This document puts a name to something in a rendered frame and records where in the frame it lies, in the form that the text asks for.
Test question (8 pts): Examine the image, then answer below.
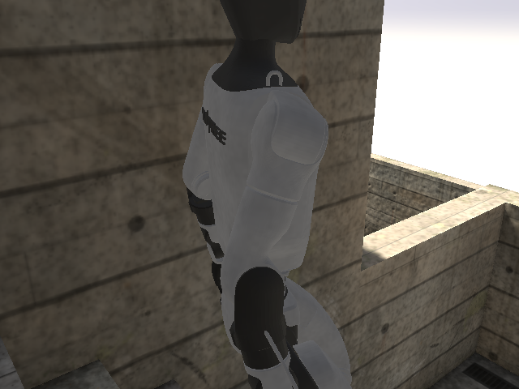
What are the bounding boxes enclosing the stairs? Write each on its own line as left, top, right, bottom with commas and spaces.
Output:
0, 336, 182, 389

